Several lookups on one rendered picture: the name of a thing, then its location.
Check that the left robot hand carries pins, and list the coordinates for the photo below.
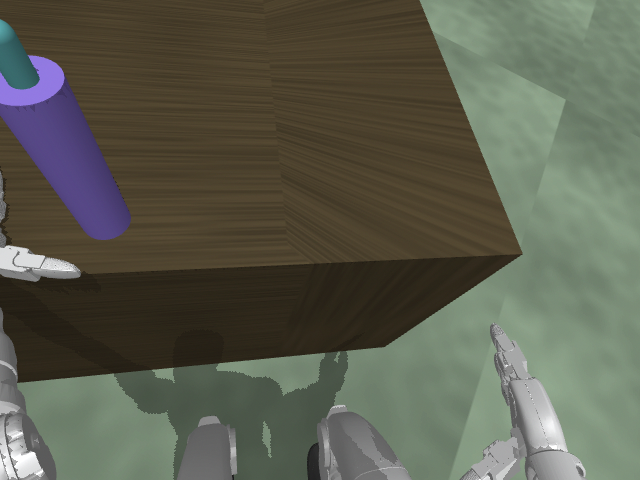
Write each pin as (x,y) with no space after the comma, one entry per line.
(21,263)

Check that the right robot arm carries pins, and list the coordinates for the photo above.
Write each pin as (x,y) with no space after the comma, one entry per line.
(554,465)

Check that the bottle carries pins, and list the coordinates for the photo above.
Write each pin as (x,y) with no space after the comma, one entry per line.
(39,107)

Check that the right robot hand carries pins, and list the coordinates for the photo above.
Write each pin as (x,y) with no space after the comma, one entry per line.
(536,426)

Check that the left robot arm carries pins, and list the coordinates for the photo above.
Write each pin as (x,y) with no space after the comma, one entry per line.
(23,453)

